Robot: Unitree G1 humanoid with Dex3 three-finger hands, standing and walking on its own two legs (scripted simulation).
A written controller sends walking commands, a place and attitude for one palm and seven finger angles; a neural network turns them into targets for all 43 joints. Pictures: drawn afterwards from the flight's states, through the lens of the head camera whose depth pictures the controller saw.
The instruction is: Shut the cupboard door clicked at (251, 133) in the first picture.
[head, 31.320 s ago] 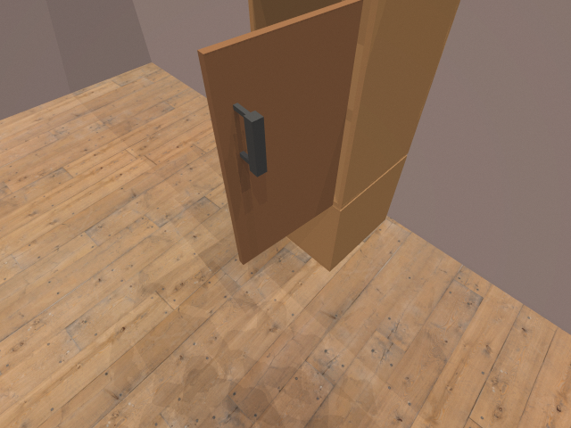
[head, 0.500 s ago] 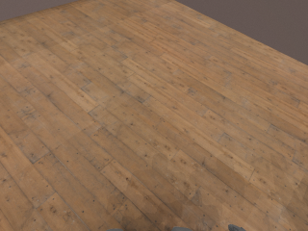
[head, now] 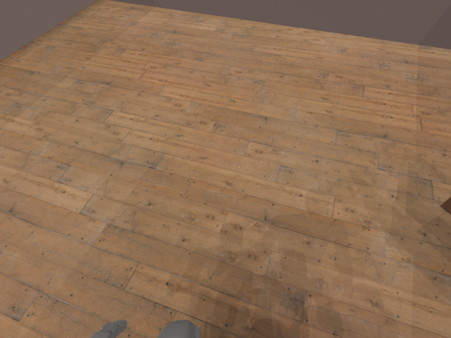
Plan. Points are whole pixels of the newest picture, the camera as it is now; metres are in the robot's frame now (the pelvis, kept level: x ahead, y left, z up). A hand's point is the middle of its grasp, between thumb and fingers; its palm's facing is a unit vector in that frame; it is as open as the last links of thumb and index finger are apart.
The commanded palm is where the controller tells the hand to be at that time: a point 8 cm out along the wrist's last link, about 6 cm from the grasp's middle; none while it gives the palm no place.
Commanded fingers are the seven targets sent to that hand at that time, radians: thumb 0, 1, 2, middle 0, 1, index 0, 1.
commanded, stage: turn to face it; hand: left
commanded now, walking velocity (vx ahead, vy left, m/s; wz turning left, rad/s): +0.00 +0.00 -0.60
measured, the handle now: out of the picture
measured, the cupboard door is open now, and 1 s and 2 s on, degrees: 54 54 54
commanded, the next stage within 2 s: take the last steps up to it in 1.56 s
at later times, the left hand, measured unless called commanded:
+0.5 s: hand (125, 327) +0.16 +0.23 -0.17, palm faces -0.23 -0.95 -0.20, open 7.4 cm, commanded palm none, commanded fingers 0.00 0.90 0.90 -0.20 -0.30 -0.20 -0.30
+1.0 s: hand (182, 295) +0.22 +0.12 -0.16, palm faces -0.54 -0.81 -0.22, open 7.3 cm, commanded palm none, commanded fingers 0.00 0.90 0.90 -0.20 -0.30 -0.20 -0.30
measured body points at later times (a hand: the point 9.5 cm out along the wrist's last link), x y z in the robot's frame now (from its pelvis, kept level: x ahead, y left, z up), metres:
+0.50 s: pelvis +0.03 +0.04 +0.01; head +0.09 +0.06 +0.45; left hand +0.17 +0.28 -0.15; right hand +0.04 -0.22 -0.12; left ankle +0.05 +0.14 -0.73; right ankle -0.05 -0.09 -0.64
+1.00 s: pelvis +0.05 +0.00 +0.00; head +0.09 -0.03 +0.45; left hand +0.25 +0.16 -0.14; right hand -0.02 -0.28 -0.13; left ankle +0.13 +0.12 -0.69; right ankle -0.03 -0.10 -0.73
